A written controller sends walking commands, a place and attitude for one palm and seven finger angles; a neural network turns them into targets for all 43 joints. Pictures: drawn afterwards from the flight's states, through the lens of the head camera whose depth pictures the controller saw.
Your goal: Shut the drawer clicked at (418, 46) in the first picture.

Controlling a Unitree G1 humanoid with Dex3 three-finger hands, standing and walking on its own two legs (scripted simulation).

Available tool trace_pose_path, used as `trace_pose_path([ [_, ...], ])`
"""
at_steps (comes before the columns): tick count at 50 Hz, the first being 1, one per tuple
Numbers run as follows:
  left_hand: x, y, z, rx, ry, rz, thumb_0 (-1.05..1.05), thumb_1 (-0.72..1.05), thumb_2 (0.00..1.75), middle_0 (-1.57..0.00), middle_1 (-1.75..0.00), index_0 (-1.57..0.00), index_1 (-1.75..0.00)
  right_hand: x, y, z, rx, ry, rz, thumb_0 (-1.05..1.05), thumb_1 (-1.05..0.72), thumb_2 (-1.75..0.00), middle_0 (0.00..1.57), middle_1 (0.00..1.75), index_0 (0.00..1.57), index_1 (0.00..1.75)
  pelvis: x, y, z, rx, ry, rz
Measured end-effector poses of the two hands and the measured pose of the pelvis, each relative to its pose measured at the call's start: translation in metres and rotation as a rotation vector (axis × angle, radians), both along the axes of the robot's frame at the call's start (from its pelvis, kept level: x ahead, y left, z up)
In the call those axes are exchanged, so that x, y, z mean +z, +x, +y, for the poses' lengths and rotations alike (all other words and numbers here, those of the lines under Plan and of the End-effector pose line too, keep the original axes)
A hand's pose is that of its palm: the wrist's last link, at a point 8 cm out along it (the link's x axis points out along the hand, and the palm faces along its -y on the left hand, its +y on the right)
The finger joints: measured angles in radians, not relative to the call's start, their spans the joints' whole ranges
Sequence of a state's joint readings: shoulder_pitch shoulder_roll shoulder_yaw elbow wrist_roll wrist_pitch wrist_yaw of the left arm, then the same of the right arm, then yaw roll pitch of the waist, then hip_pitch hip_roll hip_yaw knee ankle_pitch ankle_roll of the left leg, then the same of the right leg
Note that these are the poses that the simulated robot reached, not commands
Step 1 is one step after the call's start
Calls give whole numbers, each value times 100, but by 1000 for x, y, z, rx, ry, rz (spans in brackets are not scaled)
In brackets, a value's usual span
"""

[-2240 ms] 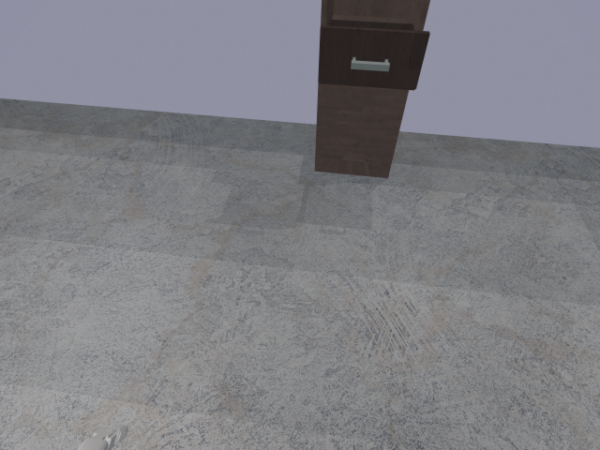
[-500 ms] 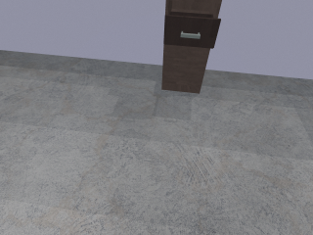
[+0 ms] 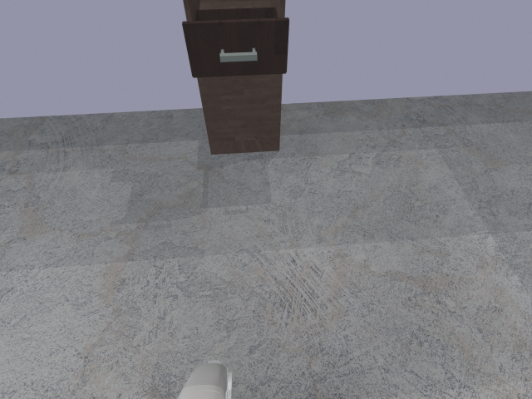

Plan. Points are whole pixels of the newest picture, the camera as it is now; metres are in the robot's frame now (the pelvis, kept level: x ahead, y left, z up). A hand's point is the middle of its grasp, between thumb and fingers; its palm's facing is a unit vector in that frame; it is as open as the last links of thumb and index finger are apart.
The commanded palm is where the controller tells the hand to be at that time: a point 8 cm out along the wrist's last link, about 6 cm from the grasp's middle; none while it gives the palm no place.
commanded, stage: walk to a spot facing it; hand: left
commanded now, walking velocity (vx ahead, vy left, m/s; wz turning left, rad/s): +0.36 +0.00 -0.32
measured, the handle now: (238, 54) +1.11 +0.20 -0.05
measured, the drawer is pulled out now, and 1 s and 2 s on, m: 0.29 0.29 0.29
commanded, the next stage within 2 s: turn to face it in 1.14 s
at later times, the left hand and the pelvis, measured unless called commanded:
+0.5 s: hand (157, 295) +0.32 +0.26 -0.17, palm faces -0.16 -0.97 -0.17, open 7.4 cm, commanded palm none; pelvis +0.20 +0.08 +0.00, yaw -14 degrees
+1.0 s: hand (259, 212) +0.56 +0.07 -0.18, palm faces -0.44 -0.88 -0.17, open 7.3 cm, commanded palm none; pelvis +0.38 -0.03 -0.02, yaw -27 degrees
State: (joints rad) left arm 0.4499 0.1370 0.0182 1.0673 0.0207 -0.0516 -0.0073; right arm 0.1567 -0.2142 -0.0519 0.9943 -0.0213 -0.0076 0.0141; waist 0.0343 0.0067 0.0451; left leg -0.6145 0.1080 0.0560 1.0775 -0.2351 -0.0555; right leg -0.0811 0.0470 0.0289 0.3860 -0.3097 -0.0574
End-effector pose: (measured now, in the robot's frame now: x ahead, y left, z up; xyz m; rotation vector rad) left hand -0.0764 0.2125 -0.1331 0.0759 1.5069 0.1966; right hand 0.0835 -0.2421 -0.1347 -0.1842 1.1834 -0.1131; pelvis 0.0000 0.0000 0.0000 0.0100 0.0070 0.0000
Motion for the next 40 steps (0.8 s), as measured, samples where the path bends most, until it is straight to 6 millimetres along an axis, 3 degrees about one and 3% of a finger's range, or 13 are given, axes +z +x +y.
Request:
trace_pose_path([
  [7,-11,58,30,-12,-1,21,0,90,90,-20,-30,-20,-30,5,101,42,16,23,-117,1,-91,-90,19,30,20,30,-8,62,28,-44,-24,3],
  [10,-27,94,53,-29,-4,25,0,90,90,-20,-30,-20,-30,1,141,61,13,10,-172,1,-91,-90,20,30,20,30,-21,96,45,-74,-33,-1],
  [12,-39,124,70,-53,-8,23,0,90,90,-20,-30,-20,-30,0,153,69,-11,-9,-204,1,-91,-90,20,30,20,30,-27,113,56,-100,-35,-12],
  [15,-39,186,92,-122,1,-40,0,90,90,-20,-30,-20,-30,5,145,76,-81,-22,-181,1,-91,-90,20,30,20,30,-21,135,66,-146,-33,-36],
  [18,-29,259,104,-187,4,-147,1,91,90,-20,-30,-20,-30,10,121,80,-171,-39,-108,0,-91,-90,20,30,20,30,-10,155,73,-172,-39,-45],
  [22,-14,345,106,-254,0,-274,0,91,90,-19,-30,-19,-30,15,86,77,-277,-80,3,-1,-94,-90,20,30,20,30,-1,183,81,-211,-35,-41],
  [25,-7,395,99,-302,-11,-323,0,91,90,-19,-30,-19,-30,14,62,82,-343,-79,91,-1,-94,-90,20,30,20,30,2,204,83,-241,-27,-36],
  [32,-5,482,57,-432,-60,-323,0,91,90,-19,-30,-19,-30,10,28,116,-483,-7,263,0,-92,-90,19,30,20,30,1,252,73,-310,-23,-32],
  [40,-14,581,-33,-597,-122,-324,0,91,90,-19,-30,-19,-30,3,26,151,-625,132,443,1,-91,-90,20,30,20,30,-10,313,35,-388,-21,-11],
])
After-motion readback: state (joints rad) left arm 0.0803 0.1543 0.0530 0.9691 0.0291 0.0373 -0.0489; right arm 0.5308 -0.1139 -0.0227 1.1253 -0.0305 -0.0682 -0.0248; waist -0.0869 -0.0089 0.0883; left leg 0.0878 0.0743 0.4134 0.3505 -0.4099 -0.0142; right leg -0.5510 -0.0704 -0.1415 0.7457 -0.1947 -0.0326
